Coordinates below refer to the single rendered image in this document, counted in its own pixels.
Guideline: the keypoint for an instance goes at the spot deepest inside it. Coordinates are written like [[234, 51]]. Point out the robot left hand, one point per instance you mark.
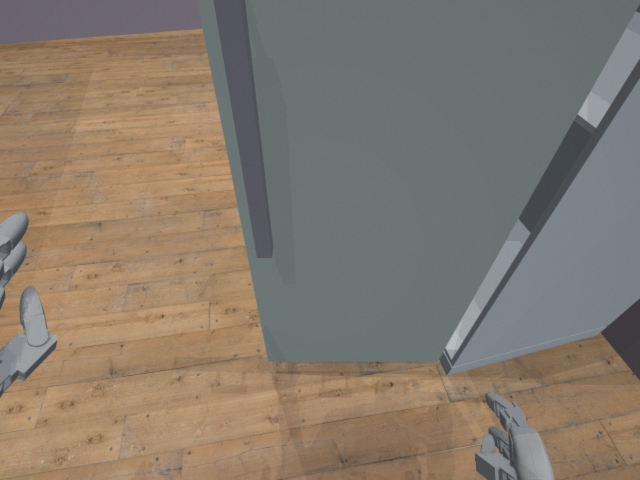
[[26, 351]]

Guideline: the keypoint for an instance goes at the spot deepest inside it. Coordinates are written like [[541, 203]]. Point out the handle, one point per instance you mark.
[[235, 43]]

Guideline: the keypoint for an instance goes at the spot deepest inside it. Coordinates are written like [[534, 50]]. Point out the fridge door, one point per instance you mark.
[[401, 140]]

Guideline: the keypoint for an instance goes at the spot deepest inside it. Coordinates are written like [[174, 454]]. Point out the robot right hand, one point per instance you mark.
[[524, 454]]

